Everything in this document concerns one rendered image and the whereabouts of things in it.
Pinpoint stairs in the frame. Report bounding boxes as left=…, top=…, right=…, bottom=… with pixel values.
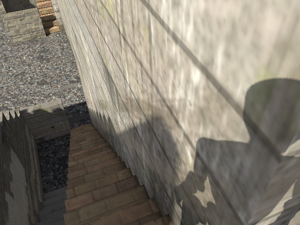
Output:
left=63, top=123, right=174, bottom=225
left=36, top=0, right=60, bottom=35

